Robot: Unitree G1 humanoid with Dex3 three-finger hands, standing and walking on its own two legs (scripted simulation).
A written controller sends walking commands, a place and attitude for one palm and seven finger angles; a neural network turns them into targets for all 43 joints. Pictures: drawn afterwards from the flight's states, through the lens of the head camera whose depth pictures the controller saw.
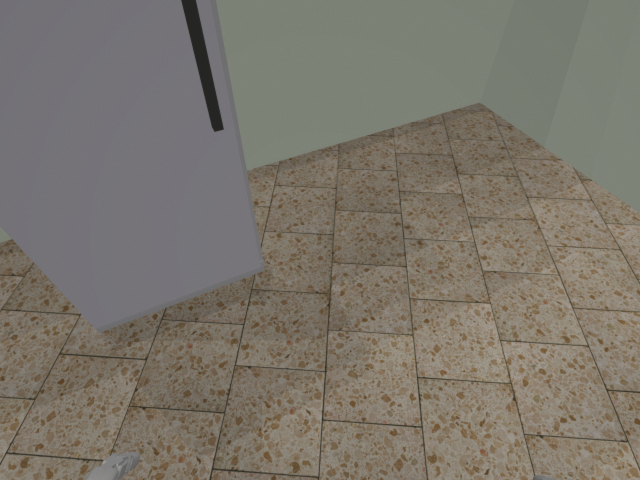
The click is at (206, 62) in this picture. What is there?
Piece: fridge door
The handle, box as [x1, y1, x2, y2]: [181, 0, 223, 131]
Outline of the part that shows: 181,0 211,124 214,131 223,129 195,0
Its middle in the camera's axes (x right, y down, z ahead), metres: -0.25 -0.43 +0.73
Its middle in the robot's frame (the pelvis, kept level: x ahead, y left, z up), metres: +0.86 +0.31 +0.21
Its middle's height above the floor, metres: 0.97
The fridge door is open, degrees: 0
